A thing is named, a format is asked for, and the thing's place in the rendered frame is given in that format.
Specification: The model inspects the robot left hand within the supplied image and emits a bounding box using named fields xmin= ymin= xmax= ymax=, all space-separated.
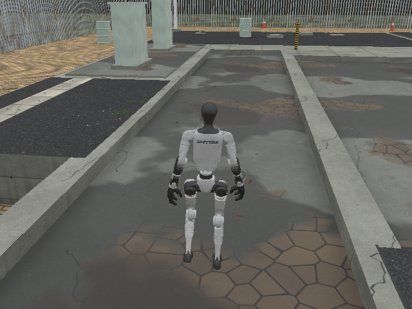
xmin=167 ymin=187 xmax=182 ymax=205

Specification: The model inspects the robot left upper arm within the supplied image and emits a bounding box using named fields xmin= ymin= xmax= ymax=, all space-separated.
xmin=177 ymin=130 xmax=195 ymax=166

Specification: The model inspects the robot right hand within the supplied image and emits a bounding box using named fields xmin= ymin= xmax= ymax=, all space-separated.
xmin=230 ymin=185 xmax=245 ymax=201

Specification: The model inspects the robot right shin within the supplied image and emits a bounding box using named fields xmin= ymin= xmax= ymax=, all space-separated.
xmin=214 ymin=216 xmax=224 ymax=261

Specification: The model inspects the right robot forearm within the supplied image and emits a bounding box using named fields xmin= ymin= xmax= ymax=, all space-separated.
xmin=231 ymin=157 xmax=243 ymax=187

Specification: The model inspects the robot right upper arm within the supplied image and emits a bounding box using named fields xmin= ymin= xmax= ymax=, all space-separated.
xmin=221 ymin=131 xmax=238 ymax=167

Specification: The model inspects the right robot thigh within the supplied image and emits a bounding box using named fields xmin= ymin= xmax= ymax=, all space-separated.
xmin=213 ymin=180 xmax=228 ymax=228

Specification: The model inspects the left robot forearm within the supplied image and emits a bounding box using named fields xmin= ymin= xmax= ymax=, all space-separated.
xmin=169 ymin=156 xmax=183 ymax=189

